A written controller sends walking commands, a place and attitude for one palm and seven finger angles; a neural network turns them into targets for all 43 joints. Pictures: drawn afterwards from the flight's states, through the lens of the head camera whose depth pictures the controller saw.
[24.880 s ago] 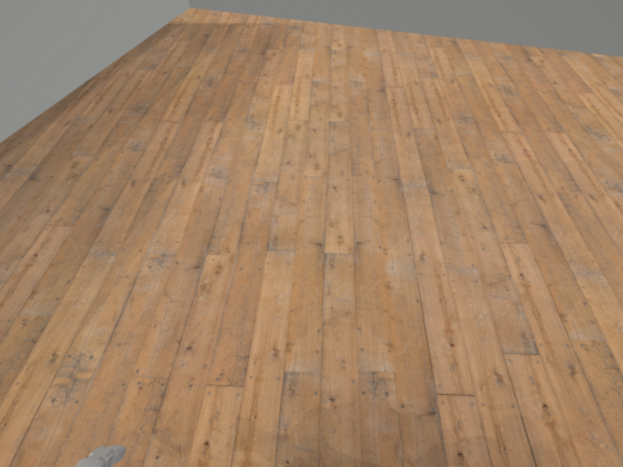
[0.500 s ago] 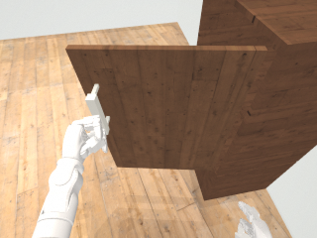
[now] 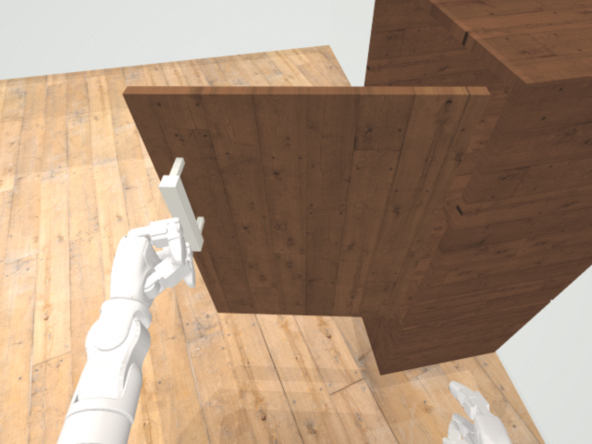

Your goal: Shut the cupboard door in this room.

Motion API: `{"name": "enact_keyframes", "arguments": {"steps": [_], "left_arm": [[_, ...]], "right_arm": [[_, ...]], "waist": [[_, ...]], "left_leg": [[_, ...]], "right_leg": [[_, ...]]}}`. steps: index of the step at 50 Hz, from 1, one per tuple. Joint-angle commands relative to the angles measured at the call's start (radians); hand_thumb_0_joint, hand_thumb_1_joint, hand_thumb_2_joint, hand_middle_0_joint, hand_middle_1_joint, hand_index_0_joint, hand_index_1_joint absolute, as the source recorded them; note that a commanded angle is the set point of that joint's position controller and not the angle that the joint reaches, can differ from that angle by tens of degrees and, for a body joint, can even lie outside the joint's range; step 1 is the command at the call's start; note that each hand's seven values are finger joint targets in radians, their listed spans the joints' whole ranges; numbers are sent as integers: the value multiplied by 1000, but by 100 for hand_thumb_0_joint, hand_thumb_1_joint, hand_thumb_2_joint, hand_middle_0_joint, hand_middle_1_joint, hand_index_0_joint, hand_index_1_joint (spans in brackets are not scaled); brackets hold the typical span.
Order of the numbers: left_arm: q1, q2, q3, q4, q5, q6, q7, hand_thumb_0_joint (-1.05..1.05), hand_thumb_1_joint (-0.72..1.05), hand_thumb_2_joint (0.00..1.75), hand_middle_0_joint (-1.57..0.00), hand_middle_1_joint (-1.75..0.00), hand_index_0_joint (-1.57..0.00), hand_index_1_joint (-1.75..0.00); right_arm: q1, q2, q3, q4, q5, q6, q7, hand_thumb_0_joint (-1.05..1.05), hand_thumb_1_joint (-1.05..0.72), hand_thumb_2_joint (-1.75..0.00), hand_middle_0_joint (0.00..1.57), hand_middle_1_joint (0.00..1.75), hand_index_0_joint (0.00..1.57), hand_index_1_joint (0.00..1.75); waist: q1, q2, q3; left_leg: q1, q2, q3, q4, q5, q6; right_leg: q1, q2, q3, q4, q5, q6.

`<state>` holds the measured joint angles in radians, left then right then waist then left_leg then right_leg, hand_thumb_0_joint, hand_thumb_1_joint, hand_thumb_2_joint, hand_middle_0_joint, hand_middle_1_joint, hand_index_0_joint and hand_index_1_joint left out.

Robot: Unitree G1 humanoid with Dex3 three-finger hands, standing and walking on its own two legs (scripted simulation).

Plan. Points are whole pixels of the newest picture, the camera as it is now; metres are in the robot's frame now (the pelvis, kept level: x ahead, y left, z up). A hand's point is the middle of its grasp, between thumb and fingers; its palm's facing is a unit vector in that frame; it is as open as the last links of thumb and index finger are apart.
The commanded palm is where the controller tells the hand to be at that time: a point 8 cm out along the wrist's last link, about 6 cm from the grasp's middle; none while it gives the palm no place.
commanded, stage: push the door shut along its arc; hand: left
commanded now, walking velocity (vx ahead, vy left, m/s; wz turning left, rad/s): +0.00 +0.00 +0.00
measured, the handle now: (187, 206) +0.43 +0.19 +0.08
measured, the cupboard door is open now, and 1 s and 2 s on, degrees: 77 62 50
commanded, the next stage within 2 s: pull the fist back off the door in 1.86 s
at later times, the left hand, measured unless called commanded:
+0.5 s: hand (200, 223) +0.39 +0.15 +0.09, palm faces -0.11 -0.99 -0.03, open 3.1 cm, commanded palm +0.38 +0.20 +0.09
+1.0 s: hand (221, 193) +0.45 +0.13 +0.09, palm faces -0.25 -0.97 -0.01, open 3.1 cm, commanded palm +0.45 +0.18 +0.09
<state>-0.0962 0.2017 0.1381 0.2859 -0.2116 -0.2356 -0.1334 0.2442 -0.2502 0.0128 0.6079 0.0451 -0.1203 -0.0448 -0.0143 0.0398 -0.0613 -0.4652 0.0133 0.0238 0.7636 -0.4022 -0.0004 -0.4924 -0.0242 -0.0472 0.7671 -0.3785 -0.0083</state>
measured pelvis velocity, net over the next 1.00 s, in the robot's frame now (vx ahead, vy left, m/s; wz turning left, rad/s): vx -0.01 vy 0.01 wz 0.00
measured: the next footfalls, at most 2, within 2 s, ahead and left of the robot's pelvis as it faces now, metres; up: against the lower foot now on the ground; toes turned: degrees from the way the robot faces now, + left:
none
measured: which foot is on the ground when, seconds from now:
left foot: down 0.00-1.00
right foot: down 0.00-1.00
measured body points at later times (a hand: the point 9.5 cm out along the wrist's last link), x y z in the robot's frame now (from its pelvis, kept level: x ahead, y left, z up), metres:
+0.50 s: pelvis -0.01 +0.00 +0.00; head +0.04 -0.01 +0.44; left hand +0.39 +0.21 +0.09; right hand +0.10 -0.26 -0.12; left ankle -0.01 +0.12 -0.71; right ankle +0.01 -0.11 -0.71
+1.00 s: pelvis -0.01 +0.01 -0.01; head +0.07 +0.01 +0.43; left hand +0.46 +0.19 +0.09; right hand +0.04 -0.26 -0.13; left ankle -0.01 +0.12 -0.71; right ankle +0.01 -0.11 -0.71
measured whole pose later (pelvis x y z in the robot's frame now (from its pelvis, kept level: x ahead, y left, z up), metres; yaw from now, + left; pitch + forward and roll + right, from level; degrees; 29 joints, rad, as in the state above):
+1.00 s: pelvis -0.01 +0.01 -0.01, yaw +0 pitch +13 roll +0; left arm -0.81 0.37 0.21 1.06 -0.19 -0.31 -0.38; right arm 0.34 -0.28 0.02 0.66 0.03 -0.04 -0.05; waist -0.12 0.02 -0.06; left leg -0.67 0.01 0.03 0.85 -0.41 0.01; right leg -0.69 -0.03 -0.04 0.83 -0.37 0.00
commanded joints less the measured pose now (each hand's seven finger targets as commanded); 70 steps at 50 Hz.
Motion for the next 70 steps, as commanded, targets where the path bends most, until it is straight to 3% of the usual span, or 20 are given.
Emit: {"name": "enact_keyframes", "arguments": {"steps": [1,4,8,11,14,18,21,23,29,31,35,40,46,48,52,57,59,61,66,70], "left_arm": [[-329,178,70,-178,-5,-63,-10,0,90,90,-130,-150,-130,-150],[-426,177,58,-154,-6,-70,-31,0,90,90,-130,-150,-130,-150],[-478,168,47,-73,-15,-67,-59,0,90,90,-130,-150,-130,-150],[-512,222,84,27,-13,-57,-79,0,90,90,-130,-150,-130,-150],[-607,181,41,54,-15,-58,-98,0,90,90,-130,-150,-130,-150],[-726,200,39,133,-12,-68,-117,0,90,90,-130,-150,-130,-150],[-772,263,84,178,-7,-82,-128,0,90,90,-130,-150,-130,-150],[-847,211,30,206,-5,-89,-143,0,90,90,-130,-150,-130,-150],[-935,244,52,320,-5,-110,-177,0,90,90,-130,-150,-130,-150],[-931,312,108,355,-3,-118,-183,0,90,90,-130,-150,-130,-150],[-1028,279,65,398,3,-132,-211,0,90,90,-130,-150,-130,-150],[-1130,309,80,487,4,-140,-234,0,90,90,-130,-150,-130,-150],[-1209,300,65,540,11,-142,-262,0,90,90,-130,-150,-130,-150],[-1231,338,98,566,10,-136,-266,0,90,90,-130,-150,-130,-150],[-1277,351,95,575,26,-136,-276,0,90,90,-130,-150,-130,-150],[-1302,386,130,620,29,-120,-280,0,90,90,-130,-150,-130,-150],[-1342,358,99,597,38,-122,-285,0,90,90,-130,-150,-130,-150],[-1324,408,143,622,40,-118,-284,0,90,90,-130,-150,-130,-150],[-1370,433,158,656,46,-103,-295,0,90,90,-130,-150,-130,-150],[-1385,418,143,670,54,-90,-306,0,90,90,-130,-150,-130,-150]], "right_arm": [[-48,-124,-41,-140,0,-51,-9,0,-90,-90,20,30,20,30],[-48,-120,-38,-133,2,-50,-12,0,-90,-90,20,30,20,30],[-33,-123,-37,-126,5,-45,-13,0,-90,-90,20,30,20,30],[-15,-138,-39,-117,5,-31,-15,0,-90,-90,20,30,20,30],[-5,-134,-39,-120,8,-24,-12,0,-90,-90,20,30,20,30],[15,-143,-41,-106,8,-12,-15,0,-90,-90,20,30,20,30],[35,-150,-44,-99,4,-3,-17,0,-90,-90,20,30,20,30],[44,-146,-43,-92,7,0,-16,0,-90,-90,20,30,20,30],[85,-158,-49,-73,3,14,-12,0,-90,-90,20,30,20,30],[98,-166,-48,-72,-1,22,-14,0,-90,-90,20,30,20,30],[114,-163,-49,-66,0,30,-10,0,-90,-90,20,30,20,30],[141,-174,-49,-47,-4,36,-11,0,-90,-90,20,30,20,30],[172,-180,-51,-36,-12,40,-9,0,-90,-90,20,30,20,30],[185,-188,-53,-30,-14,43,-10,0,-90,-90,20,30,20,30],[203,-189,-54,-27,-18,44,-7,0,-90,-90,20,30,20,30],[227,-194,-51,-26,-23,52,-6,0,-90,-90,20,30,20,30],[229,-188,-55,-28,-26,51,-1,0,-90,-90,20,30,20,30],[241,-195,-54,-27,-28,56,-3,0,-90,-90,20,30,20,30],[258,-198,-52,-31,-31,61,-5,0,-90,-90,20,30,20,30],[272,-196,-56,-29,-37,64,0,0,-90,-90,20,30,20,30]], "waist": [[-16,-83,-222],[-28,-32,-244],[-32,-35,-251],[-31,-70,-241],[-47,-48,-252],[-66,-64,-258],[-57,-39,-309],[-80,-24,-311],[-90,-40,-335],[-79,-44,-342],[-109,-18,-347],[-130,-21,-345],[-147,19,-392],[-156,-31,-407],[-159,26,-437],[-163,-9,-451],[-174,29,-468],[-168,18,-468],[-178,9,-468],[-185,12,-483]], "left_leg": [[60,-18,-11,-101,199,17],[77,-20,-9,-95,210,16],[80,-19,-14,-92,235,14],[55,-20,-15,-91,218,16],[73,-19,-18,-89,236,14],[57,-19,-22,-84,207,16],[62,-22,-22,-73,229,18],[77,-19,-28,-73,247,16],[66,-20,-30,-55,264,19],[47,-22,-30,-53,265,22],[61,-18,-34,-43,268,21],[41,-16,-38,-31,238,22],[73,-13,-53,-6,294,23],[53,-12,-52,2,282,26],[74,-10,-60,16,319,25],[45,-11,-60,29,341,29],[62,-12,-58,39,342,29],[49,-12,-58,44,359,32],[3,-17,-52,54,340,36],[6,-15,-50,65,357,35]], "right_leg": [[123,12,23,-116,229,0],[113,11,27,-107,248,-3],[112,13,22,-100,278,-6],[109,11,27,-104,258,-6],[85,13,19,-95,277,-7],[64,14,24,-96,245,-6],[86,13,31,-83,267,-11],[56,16,21,-75,280,-13],[42,22,23,-63,301,-14],[59,22,25,-60,305,-16],[6,26,23,-53,298,-16],[-35,29,23,-48,264,-15],[-89,34,12,-21,273,-20],[-85,36,17,-22,275,-16],[-113,38,14,-4,287,-20],[-103,43,14,4,312,-17],[-124,42,16,5,311,-16],[-113,45,14,12,325,-20],[-97,47,21,16,339,-19],[-106,49,23,19,359,-15]]}}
